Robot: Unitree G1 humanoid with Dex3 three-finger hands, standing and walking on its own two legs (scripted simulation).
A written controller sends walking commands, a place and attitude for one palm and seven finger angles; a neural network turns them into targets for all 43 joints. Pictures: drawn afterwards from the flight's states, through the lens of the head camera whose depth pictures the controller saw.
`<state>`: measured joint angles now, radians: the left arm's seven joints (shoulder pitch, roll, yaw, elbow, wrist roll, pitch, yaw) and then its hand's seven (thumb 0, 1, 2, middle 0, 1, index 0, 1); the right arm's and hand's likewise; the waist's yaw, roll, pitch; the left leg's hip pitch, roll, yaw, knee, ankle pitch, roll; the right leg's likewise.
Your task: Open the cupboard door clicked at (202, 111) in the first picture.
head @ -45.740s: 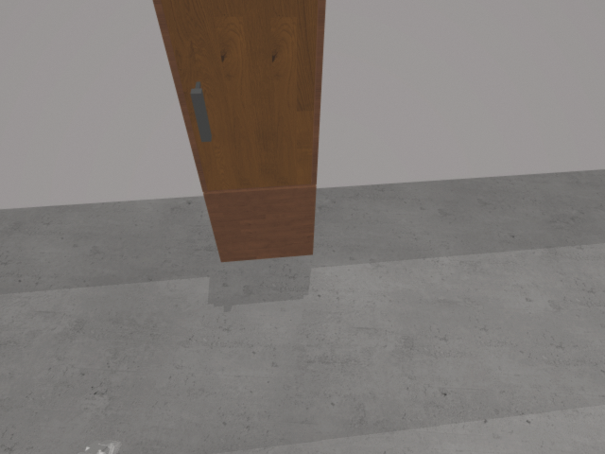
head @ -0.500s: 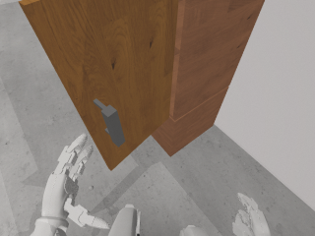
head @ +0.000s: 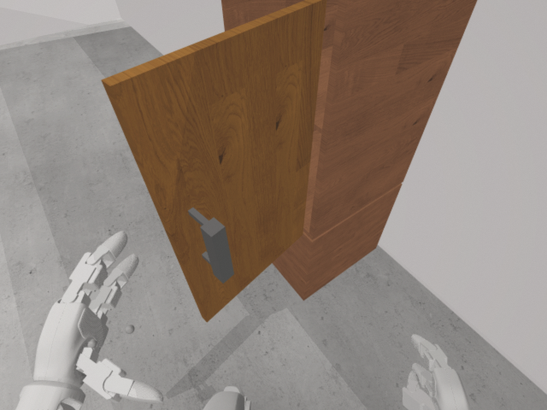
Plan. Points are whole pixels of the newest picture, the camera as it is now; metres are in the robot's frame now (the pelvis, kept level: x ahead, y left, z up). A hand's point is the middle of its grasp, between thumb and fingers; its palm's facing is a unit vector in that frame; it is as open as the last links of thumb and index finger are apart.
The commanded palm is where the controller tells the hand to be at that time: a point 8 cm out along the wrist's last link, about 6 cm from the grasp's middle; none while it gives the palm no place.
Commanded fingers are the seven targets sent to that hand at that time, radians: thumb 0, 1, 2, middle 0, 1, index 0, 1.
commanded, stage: draw the hand back to the body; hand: left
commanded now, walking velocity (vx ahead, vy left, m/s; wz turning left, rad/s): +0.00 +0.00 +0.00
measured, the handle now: (210, 245) +0.37 +0.14 +0.02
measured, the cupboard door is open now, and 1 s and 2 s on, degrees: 100 100 100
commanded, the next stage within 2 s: step back with the hand held close in 1.08 s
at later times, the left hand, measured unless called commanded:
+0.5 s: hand (57, 266) +0.23 +0.25 +0.17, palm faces +0.34 -0.85 -0.40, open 11.5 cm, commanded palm +0.19 +0.29 +0.20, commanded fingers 0.00 0.58 0.76 -0.19 -0.30 -0.19 -0.30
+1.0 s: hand (35, 240) +0.24 +0.25 +0.21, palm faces +0.42 -0.82 -0.40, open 7.5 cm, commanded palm +0.19 +0.29 +0.23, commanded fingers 0.00 0.90 0.90 -0.20 -0.30 -0.20 -0.30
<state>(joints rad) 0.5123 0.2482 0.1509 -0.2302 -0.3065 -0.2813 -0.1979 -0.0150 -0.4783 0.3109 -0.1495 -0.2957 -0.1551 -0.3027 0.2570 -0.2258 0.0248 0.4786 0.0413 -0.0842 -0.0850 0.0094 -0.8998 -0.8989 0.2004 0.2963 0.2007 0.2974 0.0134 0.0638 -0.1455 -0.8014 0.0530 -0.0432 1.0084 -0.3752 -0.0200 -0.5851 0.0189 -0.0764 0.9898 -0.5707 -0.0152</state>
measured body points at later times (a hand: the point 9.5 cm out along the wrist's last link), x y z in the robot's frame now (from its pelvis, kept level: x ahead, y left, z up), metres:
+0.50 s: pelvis +0.04 +0.01 +0.06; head +0.03 +0.00 +0.51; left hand +0.21 +0.29 +0.20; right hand +0.22 -0.21 -0.02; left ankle +0.07 +0.13 -0.67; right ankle -0.04 -0.11 -0.67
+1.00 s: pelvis +0.04 +0.00 +0.07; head +0.02 -0.02 +0.52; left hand +0.21 +0.30 +0.23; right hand +0.22 -0.23 -0.02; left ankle +0.07 +0.13 -0.67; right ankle -0.04 -0.11 -0.67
